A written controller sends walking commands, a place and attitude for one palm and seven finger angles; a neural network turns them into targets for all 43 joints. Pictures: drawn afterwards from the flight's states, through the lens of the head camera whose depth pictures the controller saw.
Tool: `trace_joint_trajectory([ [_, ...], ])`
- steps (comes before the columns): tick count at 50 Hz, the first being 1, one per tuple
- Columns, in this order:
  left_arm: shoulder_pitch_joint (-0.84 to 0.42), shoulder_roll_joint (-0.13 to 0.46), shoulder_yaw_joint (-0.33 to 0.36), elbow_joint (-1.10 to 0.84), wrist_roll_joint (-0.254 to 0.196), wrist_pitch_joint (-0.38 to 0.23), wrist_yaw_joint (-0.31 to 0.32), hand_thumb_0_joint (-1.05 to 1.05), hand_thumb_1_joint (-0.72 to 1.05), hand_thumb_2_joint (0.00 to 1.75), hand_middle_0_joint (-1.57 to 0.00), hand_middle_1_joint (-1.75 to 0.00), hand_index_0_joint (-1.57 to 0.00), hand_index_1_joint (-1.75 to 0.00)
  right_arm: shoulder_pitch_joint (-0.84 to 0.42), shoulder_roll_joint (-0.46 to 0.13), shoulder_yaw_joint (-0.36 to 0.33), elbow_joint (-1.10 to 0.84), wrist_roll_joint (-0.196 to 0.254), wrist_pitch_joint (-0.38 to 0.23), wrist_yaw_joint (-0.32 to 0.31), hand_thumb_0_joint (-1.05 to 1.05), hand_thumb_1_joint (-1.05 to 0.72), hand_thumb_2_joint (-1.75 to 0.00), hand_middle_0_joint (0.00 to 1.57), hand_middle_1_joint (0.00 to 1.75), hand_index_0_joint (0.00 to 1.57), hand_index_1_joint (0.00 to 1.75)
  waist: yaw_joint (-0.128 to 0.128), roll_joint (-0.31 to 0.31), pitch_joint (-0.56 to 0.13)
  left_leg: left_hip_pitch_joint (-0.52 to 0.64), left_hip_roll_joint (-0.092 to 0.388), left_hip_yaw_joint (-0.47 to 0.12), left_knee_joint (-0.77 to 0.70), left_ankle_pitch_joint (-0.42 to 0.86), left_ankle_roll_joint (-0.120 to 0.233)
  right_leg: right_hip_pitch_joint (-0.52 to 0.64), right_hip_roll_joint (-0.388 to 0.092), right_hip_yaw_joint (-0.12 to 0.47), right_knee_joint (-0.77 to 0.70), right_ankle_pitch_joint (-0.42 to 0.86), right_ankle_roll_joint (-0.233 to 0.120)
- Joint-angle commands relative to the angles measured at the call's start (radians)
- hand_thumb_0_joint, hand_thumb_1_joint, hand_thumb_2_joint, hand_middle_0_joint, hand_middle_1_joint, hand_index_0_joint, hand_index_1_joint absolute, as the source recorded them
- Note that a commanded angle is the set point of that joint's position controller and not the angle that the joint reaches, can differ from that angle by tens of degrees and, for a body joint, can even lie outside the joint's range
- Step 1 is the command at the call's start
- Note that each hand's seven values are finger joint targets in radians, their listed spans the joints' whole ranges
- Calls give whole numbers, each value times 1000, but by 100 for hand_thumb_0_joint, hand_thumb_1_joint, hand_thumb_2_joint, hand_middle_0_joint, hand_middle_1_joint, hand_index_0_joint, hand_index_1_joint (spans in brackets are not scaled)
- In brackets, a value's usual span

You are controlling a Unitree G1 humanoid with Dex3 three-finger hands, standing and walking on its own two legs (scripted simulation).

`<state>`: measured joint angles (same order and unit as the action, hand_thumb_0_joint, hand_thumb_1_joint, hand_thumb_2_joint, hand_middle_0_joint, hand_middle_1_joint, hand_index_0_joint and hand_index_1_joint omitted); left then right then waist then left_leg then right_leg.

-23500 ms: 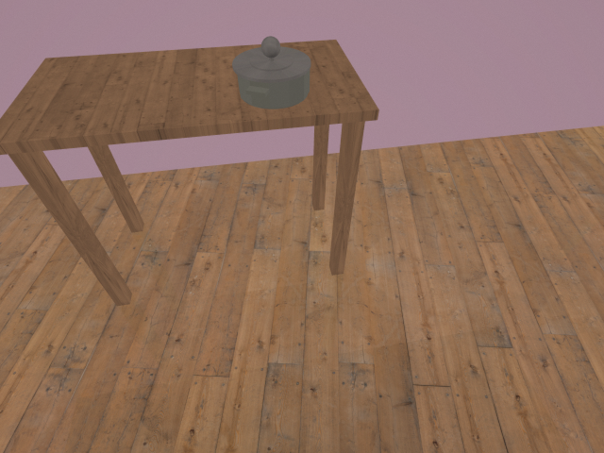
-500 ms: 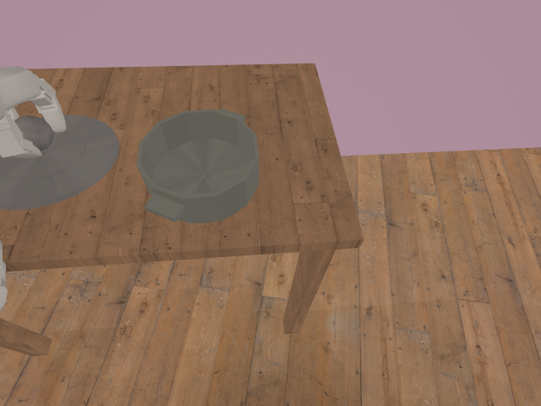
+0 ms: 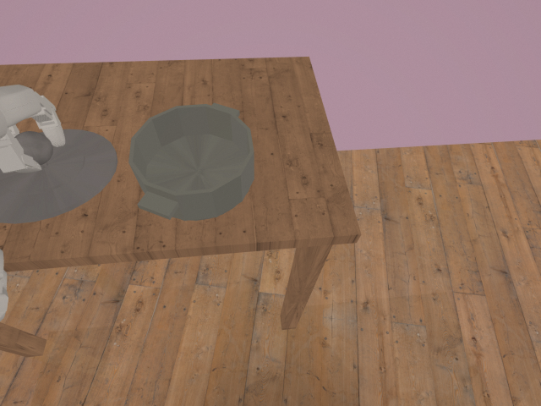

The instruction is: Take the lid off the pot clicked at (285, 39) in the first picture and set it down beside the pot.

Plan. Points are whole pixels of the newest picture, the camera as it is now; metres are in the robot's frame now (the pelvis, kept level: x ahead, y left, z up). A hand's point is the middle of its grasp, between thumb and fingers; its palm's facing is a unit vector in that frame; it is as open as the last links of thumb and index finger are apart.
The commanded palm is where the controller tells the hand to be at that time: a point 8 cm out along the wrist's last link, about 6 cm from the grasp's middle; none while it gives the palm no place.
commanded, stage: lower the lid onto the table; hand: left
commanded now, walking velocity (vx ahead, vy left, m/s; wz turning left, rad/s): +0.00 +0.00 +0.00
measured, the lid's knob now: (32, 148) +0.47 +0.34 +0.10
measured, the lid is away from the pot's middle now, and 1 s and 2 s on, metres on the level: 0.23 0.23 0.24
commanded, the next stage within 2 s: open the fingers wide in 0.66 s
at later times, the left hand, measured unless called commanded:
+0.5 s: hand (31, 163) +0.44 +0.33 +0.09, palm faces -0.47 -0.14 -0.87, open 7.9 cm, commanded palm +0.49 +0.34 +0.15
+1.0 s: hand (36, 172) +0.44 +0.34 +0.07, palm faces -0.42 -0.12 -0.90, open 7.6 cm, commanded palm +0.46 +0.33 +0.13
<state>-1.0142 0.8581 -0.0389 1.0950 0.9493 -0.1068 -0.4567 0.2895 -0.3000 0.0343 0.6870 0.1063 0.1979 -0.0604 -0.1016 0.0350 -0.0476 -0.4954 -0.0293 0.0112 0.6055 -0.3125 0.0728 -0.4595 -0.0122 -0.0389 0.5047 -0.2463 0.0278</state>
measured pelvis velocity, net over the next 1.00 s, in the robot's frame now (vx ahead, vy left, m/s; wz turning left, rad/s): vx -0.01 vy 0.00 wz -0.02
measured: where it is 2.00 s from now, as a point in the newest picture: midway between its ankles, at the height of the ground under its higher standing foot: outside the picture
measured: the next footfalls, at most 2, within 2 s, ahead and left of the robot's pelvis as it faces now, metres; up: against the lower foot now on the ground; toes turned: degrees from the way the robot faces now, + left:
none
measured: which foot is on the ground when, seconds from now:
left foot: down 0.00-1.00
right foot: down 0.00-1.00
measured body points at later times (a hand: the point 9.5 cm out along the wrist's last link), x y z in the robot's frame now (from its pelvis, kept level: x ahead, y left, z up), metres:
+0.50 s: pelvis -0.01 +0.00 -0.01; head +0.08 +0.01 +0.43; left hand +0.46 +0.34 +0.14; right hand +0.01 -0.29 -0.13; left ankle -0.02 +0.07 -0.73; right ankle -0.01 -0.15 -0.73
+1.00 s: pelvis -0.01 +0.00 -0.02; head +0.08 +0.02 +0.42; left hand +0.46 +0.34 +0.12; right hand +0.01 -0.27 -0.14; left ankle -0.02 +0.07 -0.73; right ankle -0.01 -0.15 -0.73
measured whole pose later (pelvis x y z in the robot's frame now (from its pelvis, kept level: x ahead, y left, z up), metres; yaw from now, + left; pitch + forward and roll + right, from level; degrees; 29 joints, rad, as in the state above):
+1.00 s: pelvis -0.01 +0.00 -0.02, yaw -1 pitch +16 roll -3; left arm -0.92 0.88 0.05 1.08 0.98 -0.19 -0.36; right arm 0.32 -0.27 0.03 0.68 0.10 0.23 -0.08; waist -0.11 0.03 -0.09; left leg -0.66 -0.01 0.02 0.76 -0.38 0.07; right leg -0.62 0.01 -0.03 0.65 -0.30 0.02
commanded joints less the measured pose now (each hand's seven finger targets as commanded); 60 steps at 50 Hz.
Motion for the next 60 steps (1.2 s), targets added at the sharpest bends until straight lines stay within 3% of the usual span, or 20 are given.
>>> trace_joint_trajectory([
  [1, -504, 327, 72, -158, -9, -2, 53, 0, 59, 102, -86, -104, -85, -105, 81, -182, -57, -62, -2, -22, -22, 0, -90, -90, 20, 30, 20, 30, -18, 99, -415, 346, 20, -60, -4, 538, -7, 32, 64, -21, -6, 252, -57],
  [5, -517, 311, 46, -161, 13, 0, 68, 0, 59, 102, -86, -104, -85, -105, 80, -183, -51, -64, 1, -29, -27, 0, -90, -90, 20, 30, 20, 30, -14, 144, -396, 335, 20, -63, -5, 512, -15, 2, 66, -26, 3, 225, -68],
  [7, -533, 353, 79, -176, 25, -3, 77, 0, 59, 102, -86, -104, -85, -105, 87, -183, -53, -63, -4, -29, -27, 0, -90, -90, 20, 30, 20, 30, -12, 163, -430, 348, 21, -67, 6, 499, -19, -2, 66, -22, 11, 209, -65],
  [10, -514, 335, 74, -184, 9, -8, 74, 0, 59, 102, -86, -104, -85, -105, 87, -181, -53, -72, -2, -37, -34, 0, -90, -90, 20, 30, 20, 30, -9, 156, -456, 357, 23, -70, 10, 531, -20, 5, 66, -25, 19, 224, -66],
  [14, -502, 331, 58, -96, 11, 7, 74, 0, 59, 102, -86, -104, -85, -105, 106, -188, -49, -55, 2, -39, -41, 0, -90, -90, 20, 30, 20, 30, -27, 77, -391, 264, 13, -49, 14, 383, -3, -5, 68, -19, 21, 190, -59],
  [16, -536, 318, 41, -133, 18, 0, 77, 0, 59, 102, -86, -104, -85, -105, 106, -187, -50, -52, 1, -41, -45, 0, -90, -90, 20, 30, 20, 30, -29, 139, -421, 302, 20, -59, 25, 427, -13, -37, 68, -20, 32, 182, -61],
  [19, -514, 354, 62, -98, 27, -3, 81, 0, 59, 102, -86, -104, -85, -105, 120, -190, -45, -46, 1, -48, -50, 0, -90, -90, 20, 30, 20, 30, -27, 115, -395, 251, 16, -51, 33, 370, -8, -35, 71, -19, 41, 168, -62],
  [21, -542, 379, 80, -147, 26, -14, 83, 0, 59, 102, -86, -104, -85, -105, 120, -192, -47, -46, -2, -49, -56, 0, -90, -90, 20, 30, 20, 30, -25, 158, -455, 284, 21, -54, 47, 426, -13, -33, 69, -16, 54, 190, -61],
  [29, -484, 324, 21, -22, 31, -5, 71, 0, 59, 102, -86, -104, -85, -105, 145, -194, -40, -33, 6, -52, -61, 0, -90, -90, 20, 30, 20, 30, -50, 86, -363, 159, 15, -35, 71, 319, -6, -85, 76, -20, 79, 156, -57],
  [32, -519, 300, 6, -58, 36, -13, 67, 0, 59, 102, -86, -104, -85, -105, 158, -195, -47, -24, 2, -48, -59, 0, -90, -90, 20, 30, 20, 30, -49, 156, -402, 226, 29, -54, 90, 398, -20, -149, 79, -26, 94, 140, -59],
  [37, -494, 309, 13, -1, 33, -20, 62, 0, 59, 102, -86, -104, -85, -105, 173, -194, -43, -26, 3, -43, -64, 0, -90, -90, 20, 30, 20, 30, -63, 94, -396, 164, 24, -49, 116, 363, -13, -156, 83, -27, 117, 139, -54],
  [38, -267, 301, 83, -32, 24, -26, 62, 0, 59, 102, -86, -104, -85, -105, 164, -171, -56, -82, -1, -38, -42, 0, -90, -90, 20, 30, 20, 30, 7, 101, -450, 185, 11, -58, 107, 440, -25, -94, 84, -30, 124, 161, -64],
  [41, -338, 385, 172, -277, 43, -110, 96, 0, 55, 98, -82, -104, -81, -104, 140, -172, -69, -88, -24, 0, -41, 0, -90, -90, 20, 30, 20, 30, 11, 185, -567, 305, 33, -69, 135, 647, -48, -118, 88, -20, 129, 214, -65],
  [45, -364, 348, 163, -234, 6, -94, 114, 0, 50, 93, -76, -103, -75, -103, 137, -169, -72, -79, -13, 10, -36, 0, -90, -90, 20, 30, 20, 30, -8, 155, -466, 283, 35, -69, 107, 587, -36, -141, 88, -31, 99, 171, -64],
  [47, -329, 424, 222, -188, 24, -79, 138, 0, 47, 91, -74, -102, -73, -102, 138, -173, -69, -78, -16, 16, -33, 0, -90, -90, 20, 30, 20, 30, 1, 123, -456, 236, 25, -65, 96, 522, -30, -106, 88, -24, 98, 172, -65],
  [49, -327, 346, 153, -162, 32, -64, 148, 0, 44, 89, -71, -101, -70, -101, 130, -168, -68, -76, -13, 16, -32, 0, -90, -90, 20, 30, 20, 30, -15, 115, -411, 214, 21, -57, 85, 467, -25, -120, 86, -26, 88, 160, -66],
  [52, -372, 343, 139, -218, 51, -63, 157, 0, 39, 87, -67, -99, -66, -100, 119, -168, -70, -76, -14, 13, -28, 0, -90, -90, 20, 30, 20, 30, -8, 187, -448, 280, 29, -72, 79, 488, -39, -139, 84, -26, 86, 133, -71],
  [55, -353, 317, 128, -227, 37, -69, 150, 0, 34, 85, -64, -97, -63, -98, 111, -162, -67, -87, -12, 7, -32, 0, -90, -90, 20, 30, 20, 30, -9, 173, -465, 303, 27, -71, 85, 538, -35, -123, 84, -27, 83, 158, -69],
  [58, -352, 370, 164, -191, 31, -61, 149, 0, 29, 83, -60, -95, -60, -96, 107, -169, -66, -83, -14, 9, -36, 0, -90, -90, 20, 30, 20, 30, -10, 101, -446, 234, 20, -57, 74, 431, -17, -73, 80, -18, 77, 161, -63],
  [60, -378, 324, 123, -209, 25, -64, 145, 0, 26, 82, -58, -94, -57, -94, 97, -168, -62, -85, -8, 3, -41, 0, -90, -90, 20, 30, 20, 30, -15, 129, -432, 247, 20, -58, 69, 453, -17, -89, 78, -22, 77, 161, -67],
])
